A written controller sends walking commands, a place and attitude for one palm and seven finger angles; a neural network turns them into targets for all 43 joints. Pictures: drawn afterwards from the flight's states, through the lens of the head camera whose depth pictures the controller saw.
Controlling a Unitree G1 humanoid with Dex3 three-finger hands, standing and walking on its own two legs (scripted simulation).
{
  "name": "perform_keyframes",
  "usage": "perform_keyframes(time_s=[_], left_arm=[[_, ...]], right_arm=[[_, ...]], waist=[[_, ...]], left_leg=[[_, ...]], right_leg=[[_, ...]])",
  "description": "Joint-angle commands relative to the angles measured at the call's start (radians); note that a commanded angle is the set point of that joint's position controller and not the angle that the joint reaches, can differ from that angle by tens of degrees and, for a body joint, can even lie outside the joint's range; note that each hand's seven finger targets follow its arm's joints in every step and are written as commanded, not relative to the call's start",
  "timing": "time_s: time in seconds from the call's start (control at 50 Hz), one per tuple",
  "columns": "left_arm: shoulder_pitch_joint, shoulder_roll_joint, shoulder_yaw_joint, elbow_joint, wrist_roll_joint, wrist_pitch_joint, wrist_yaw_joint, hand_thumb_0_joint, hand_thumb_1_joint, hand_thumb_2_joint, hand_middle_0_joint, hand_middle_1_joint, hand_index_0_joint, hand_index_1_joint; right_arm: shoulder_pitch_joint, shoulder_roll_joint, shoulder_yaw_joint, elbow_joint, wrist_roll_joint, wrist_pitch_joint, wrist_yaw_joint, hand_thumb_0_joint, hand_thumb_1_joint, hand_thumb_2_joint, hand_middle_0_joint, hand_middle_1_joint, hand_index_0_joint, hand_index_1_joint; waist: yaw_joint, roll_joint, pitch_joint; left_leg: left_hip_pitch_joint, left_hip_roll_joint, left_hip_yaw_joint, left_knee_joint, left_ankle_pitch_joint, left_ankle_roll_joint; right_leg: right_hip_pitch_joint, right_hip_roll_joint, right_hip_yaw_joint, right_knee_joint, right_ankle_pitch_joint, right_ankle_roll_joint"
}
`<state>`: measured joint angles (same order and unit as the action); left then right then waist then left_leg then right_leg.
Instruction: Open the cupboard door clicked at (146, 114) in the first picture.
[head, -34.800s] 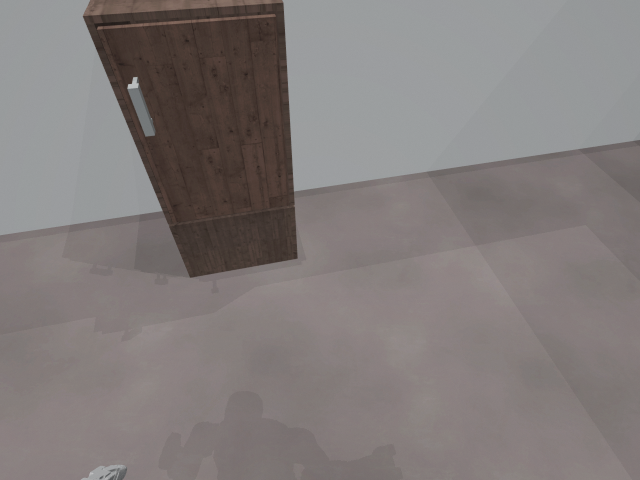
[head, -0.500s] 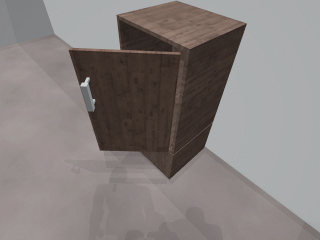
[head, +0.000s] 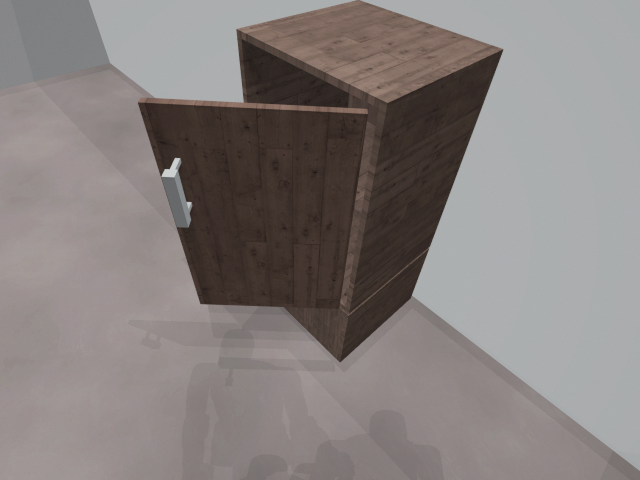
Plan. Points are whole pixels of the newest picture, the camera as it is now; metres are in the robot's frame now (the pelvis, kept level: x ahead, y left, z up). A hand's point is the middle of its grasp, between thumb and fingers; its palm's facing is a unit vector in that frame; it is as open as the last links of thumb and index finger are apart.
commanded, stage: look again from close up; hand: left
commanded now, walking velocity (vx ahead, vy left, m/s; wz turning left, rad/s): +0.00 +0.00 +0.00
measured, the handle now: (180, 192) +0.61 +0.31 -0.01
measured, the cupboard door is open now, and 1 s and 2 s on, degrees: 46 46 46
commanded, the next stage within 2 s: shuffle to correct the standing spot in 0.04 s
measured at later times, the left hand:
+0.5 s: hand out of the picture +0.04 +0.20 -0.19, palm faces +0.06 -0.98 -0.17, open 7.4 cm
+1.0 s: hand out of the picture +0.11 +0.28 -0.16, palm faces +0.10 -0.95 -0.28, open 7.4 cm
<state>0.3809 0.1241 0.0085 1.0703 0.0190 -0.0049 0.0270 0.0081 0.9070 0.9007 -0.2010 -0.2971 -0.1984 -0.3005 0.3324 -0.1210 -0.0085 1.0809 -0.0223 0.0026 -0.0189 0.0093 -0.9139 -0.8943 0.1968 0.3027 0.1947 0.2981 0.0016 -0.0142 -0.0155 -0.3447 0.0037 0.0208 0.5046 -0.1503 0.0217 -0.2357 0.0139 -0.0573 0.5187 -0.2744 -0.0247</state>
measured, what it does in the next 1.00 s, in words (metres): walks ahead: right foot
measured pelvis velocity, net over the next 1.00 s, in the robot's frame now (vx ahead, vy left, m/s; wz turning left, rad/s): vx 0.08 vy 0.07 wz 0.05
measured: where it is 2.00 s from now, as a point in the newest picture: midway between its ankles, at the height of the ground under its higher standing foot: outside the picture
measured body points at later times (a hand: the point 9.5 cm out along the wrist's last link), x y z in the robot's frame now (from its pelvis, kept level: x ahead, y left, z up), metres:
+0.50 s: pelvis +0.07 +0.03 -0.01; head +0.08 +0.05 +0.44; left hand +0.04 +0.26 -0.17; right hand +0.08 -0.20 -0.15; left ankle +0.07 +0.10 -0.73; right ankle +0.00 -0.10 -0.73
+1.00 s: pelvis +0.08 +0.07 +0.00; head +0.12 +0.07 +0.45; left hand +0.11 +0.33 -0.14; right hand +0.20 -0.17 -0.15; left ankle +0.09 +0.24 -0.67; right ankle +0.09 -0.06 -0.73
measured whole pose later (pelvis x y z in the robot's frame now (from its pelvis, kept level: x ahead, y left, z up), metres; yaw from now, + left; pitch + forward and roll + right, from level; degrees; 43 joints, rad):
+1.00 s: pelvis +0.08 +0.07 +0.00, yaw +3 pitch +1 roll +4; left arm 0.25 0.19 0.05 0.95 0.04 0.01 0.04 0.01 0.90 0.90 -0.20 -0.30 -0.20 -0.30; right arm 0.14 -0.21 -0.07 0.93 -0.02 0.07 0.02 0.01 -0.91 -0.89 0.20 0.30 0.19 0.30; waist 0.03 -0.04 0.07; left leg -0.49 0.03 0.02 0.98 -0.38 -0.05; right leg -0.28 -0.18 -0.11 0.59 -0.31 0.04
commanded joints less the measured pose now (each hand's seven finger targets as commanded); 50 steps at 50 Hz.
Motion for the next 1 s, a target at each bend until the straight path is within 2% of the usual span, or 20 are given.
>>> perform_keyframes(time_s=[0.0, 0.12, 0.18, 0.26, 0.32, 0.38, 0.42, 0.44, 0.46, 0.5, 0.58, 0.68, 0.7, 0.72, 0.74, 0.76, 0.78, 0.82, 0.92, 0.98], left_arm=[[0.071, 0.084, 0.013, -0.025, 0.001, -0.021, 0.01, 0.0, 0.9, 0.9, -0.2, -0.3, -0.2, -0.3], [0.067, 0.078, 0.007, -0.01, -0.001, -0.027, 0.011, 0.0, 0.9, 0.9, -0.2, -0.3, -0.2, -0.3], [0.071, 0.098, 0.014, -0.009, 0.003, -0.028, 0.01, 0.0, 0.9, 0.9, -0.2, -0.3, -0.2, -0.3], [0.068, 0.143, 0.034, -0.017, 0.002, -0.021, 0.01, 0.0, 0.9, 0.9, -0.2, -0.3, -0.2, -0.3], [0.07, 0.17, 0.051, -0.028, 0.004, -0.02, 0.014, 0.0, 0.9, 0.9, -0.2, -0.3, -0.2, -0.3], [0.053, 0.174, 0.061, -0.042, 0.008, -0.013, 0.016, 0.0, 0.9, 0.9, -0.2, -0.3, -0.2, -0.3], [0.03, 0.146, 0.056, -0.054, 0.009, -0.004, 0.015, 0.0, 0.9, 0.9, -0.2, -0.3, -0.2, -0.3], [0.015, 0.116, 0.049, -0.064, 0.009, -0.001, 0.014, 0.0, 0.9, 0.9, -0.2, -0.3, -0.2, -0.3], [-0.027, 0.097, 0.041, -0.082, 0.009, -0.001, 0.015, 0.0, 0.9, 0.9, -0.2, -0.3, -0.2, -0.3], [-0.086, 0.093, 0.042, -0.105, 0.006, -0.004, 0.012, 0.0, 0.9, 0.9, -0.2, -0.3, -0.2, -0.3], [-0.074, 0.073, 0.042, -0.109, 0.002, 0.013, 0.011, 0.0, 0.9, 0.9, -0.2, -0.3, -0.2, -0.3], [-0.017, 0.114, 0.061, -0.121, 0.003, 0.007, 0.03, 0.0, 0.9, 0.9, -0.2, -0.3, -0.2, -0.3], [0.016, 0.141, 0.067, -0.117, 0.005, -0.002, 0.035, 0.0, 0.9, 0.9, -0.2, -0.3, -0.2, -0.3], [0.045, 0.218, 0.081, -0.118, 0.016, -0.011, 0.043, 0.0, 0.9, 0.9, -0.2, -0.3, -0.2, -0.3], [0.047, 0.283, 0.094, -0.129, 0.014, -0.012, 0.042, 0.0, 0.9, 0.9, -0.2, -0.3, -0.2, -0.3], [0.058, 0.272, 0.1, -0.121, 0.008, -0.018, 0.048, 0.0, 0.9, 0.9, -0.2, -0.3, -0.2, -0.3], [0.019, 0.259, 0.097, -0.131, 0.009, -0.017, 0.055, 0.0, 0.9, 0.9, -0.2, -0.3, -0.2, -0.3], [-0.05, 0.239, 0.086, -0.151, 0.013, -0.024, 0.049, 0.0, 0.9, 0.9, -0.2, -0.3, -0.2, -0.3], [-0.105, 0.285, 0.095, -0.182, 0.022, -0.012, 0.027, 0.0, 0.9, 0.9, -0.2, -0.3, -0.2, -0.3], [-0.116, 0.297, 0.098, -0.191, 0.029, 0.006, 0.011, 0.0, 0.9, 0.9, -0.2, -0.3, -0.2, -0.3]], right_arm=[[0.045, -0.093, -0.009, -0.031, 0.003, -0.021, -0.005, 0.0, -0.9, -0.9, 0.2, 0.3, 0.2, 0.3], [0.034, -0.099, -0.007, -0.018, 0.008, -0.034, -0.009, 0.0, -0.9, -0.9, 0.2, 0.3, 0.2, 0.3], [0.033, -0.107, -0.006, -0.018, 0.008, -0.031, -0.005, 0.0, -0.9, -0.9, 0.2, 0.3, 0.2, 0.3], [0.013, -0.097, -0.006, -0.041, 0.003, -0.02, 0.005, 0.0, -0.9, -0.9, 0.2, 0.3, 0.2, 0.3], [0.0, -0.092, -0.009, -0.062, 0.001, -0.018, 0.007, 0.0, -0.9, -0.9, 0.2, 0.3, 0.2, 0.3], [0.019, -0.106, -0.01, -0.067, 0.004, -0.023, 0.005, 0.0, -0.9, -0.9, 0.2, 0.3, 0.2, 0.3], [0.072, -0.156, -0.016, -0.056, 0.002, -0.028, 0.0, 0.0, -0.9, -0.9, 0.2, 0.3, 0.2, 0.3], [0.112, -0.19, -0.025, -0.051, -0.001, -0.027, -0.006, 0.0, -0.9, -0.9, 0.2, 0.3, 0.2, 0.3], [0.143, -0.19, -0.027, -0.049, 0.0, -0.023, -0.012, 0.0, -0.9, -0.9, 0.2, 0.3, 0.2, 0.3], [0.104, -0.169, -0.024, -0.074, 0.001, -0.022, -0.014, 0.0, -0.9, -0.9, 0.2, 0.3, 0.2, 0.3], [-0.008, -0.177, -0.027, -0.129, -0.002, -0.015, -0.011, 0.0, -0.9, -0.9, 0.2, 0.3, 0.2, 0.3], [-0.064, -0.2, -0.048, -0.173, -0.001, 0.003, -0.002, 0.0, -0.9, -0.9, 0.2, 0.3, 0.2, 0.3], [-0.075, -0.196, -0.051, -0.184, 0.004, 0.005, 0.002, 0.0, -0.9, -0.9, 0.2, 0.3, 0.2, 0.3], [-0.059, -0.163, -0.054, -0.199, 0.012, 0.009, 0.009, 0.0, -0.9, -0.9, 0.2, 0.3, 0.2, 0.3], [-0.05, -0.148, -0.061, -0.219, 0.002, 0.015, 0.01, 0.0, -0.9, -0.9, 0.2, 0.3, 0.2, 0.3], [-0.107, -0.161, -0.063, -0.209, -0.012, 0.032, 0.006, 0.0, -0.9, -0.9, 0.2, 0.3, 0.2, 0.3], [-0.113, -0.152, -0.067, -0.215, -0.011, 0.043, 0.008, 0.0, -0.9, -0.9, 0.2, 0.3, 0.2, 0.3], [-0.137, -0.137, -0.062, -0.21, -0.007, 0.054, 0.028, 0.0, -0.9, -0.9, 0.2, 0.3, 0.2, 0.3], [-0.164, -0.106, -0.055, -0.211, 0.005, 0.057, 0.045, 0.0, -0.9, -0.9, 0.2, 0.3, 0.2, 0.3], [-0.139, -0.103, -0.052, -0.201, 0.015, 0.027, 0.038, 0.0, -0.9, -0.9, 0.2, 0.3, 0.2, 0.3]], waist=[[-0.004, 0.046, 0.116], [0.001, 0.033, 0.072], [0.009, 0.004, 0.069], [0.015, -0.076, 0.123], [0.02, -0.11, 0.137], [0.011, -0.053, 0.111], [-0.011, 0.104, 0.084], [-0.021, 0.208, 0.065], [-0.036, 0.249, 0.077], [-0.025, 0.143, 0.072], [0.018, 0.085, 0.029], [0.064, 0.069, -0.016], [0.084, 0.012, -0.029], [0.084, -0.202, -0.057], [0.075, -0.282, -0.029], [0.092, -0.246, -0.015], [0.065, -0.188, 0.004], [0.037, -0.141, 0.008], [0.025, -0.196, 0.014], [0.025, -0.259, 0.004]], left_leg=[[-0.005, 0.085, -0.133, -0.162, -0.228, 0.02], [0.047, 0.096, -0.121, -0.158, -0.103, 0.025], [0.042, 0.072, -0.088, -0.117, -0.126, 0.024], [-0.038, 0.017, -0.015, -0.005, -0.154, 0.003], [-0.08, 0.017, 0.022, 0.083, -0.131, -0.005], [0.02, 0.023, 0.017, 0.022, -0.017, 0.005], [0.159, 0.108, -0.105, -0.064, 0.166, 0.063], [0.246, 0.195, -0.231, -0.13, 0.231, 0.133], [0.297, 0.245, -0.306, -0.19, 0.293, 0.198], [0.27, 0.274, -0.303, -0.176, 0.392, 0.258], [0.155, 0.203, -0.188, -0.162, 0.471, 0.231], [0.103, 0.166, -0.173, -0.062, 0.438, 0.17], [0.041, 0.133, -0.14, 0.004, 0.339, 0.123], [-0.122, 0.02, -0.028, 0.185, 0.061, 0.043], [-0.259, -0.08, 0.01, 0.415, -0.425, -0.025], [-0.29, -0.03, -0.07, 0.601, -0.46, -0.037], [-0.318, -0.017, -0.091, 0.703, -0.423, -0.046], [-0.314, 0.008, -0.083, 0.75, -0.303, -0.06], [-0.154, 0.014, 0.038, 0.493, -0.213, -0.087], [0.003, -0.031, 0.115, 0.236, -0.203, -0.072]], right_leg=[[-0.081, -0.095, 0.127, -0.161, -0.123, -0.027], [-0.015, -0.098, 0.113, -0.142, 0.026, -0.022], [0.008, -0.118, 0.135, -0.148, -0.044, -0.036], [0.014, -0.211, 0.239, -0.221, -0.162, -0.082], [0.053, -0.291, 0.292, -0.211, 0.003, -0.121], [0.044, -0.245, 0.202, -0.1, 0.149, -0.097], [-0.051, -0.129, 0.059, 0.075, 0.061, -0.042], [-0.161, -0.06, -0.027, 0.211, -0.129, -0.01], [-0.273, -0.038, -0.02, 0.36, -0.319, -0.001], [-0.312, -0.091, 0.018, 0.488, -0.328, -0.008], [-0.162, -0.098, -0.014, 0.37, -0.227, 0.011], [0.011, -0.105, -0.027, 0.059, -0.014, 0.021], [0.12, -0.156, 0.003, -0.061, 0.117, 0.009], [0.259, -0.373, 0.242, -0.121, 0.347, -0.071], [0.273, -0.599, 0.428, -0.144, 0.648, -0.222], [0.219, -0.596, 0.416, -0.143, 0.725, -0.256], [0.198, -0.559, 0.354, -0.114, 0.751, -0.248], [0.139, -0.446, 0.176, -0.09, 0.716, -0.181], [-0.01, -0.358, 0.056, -0.115, 0.478, -0.108], [-0.05, -0.308, 0.04, -0.072, 0.325, -0.08]])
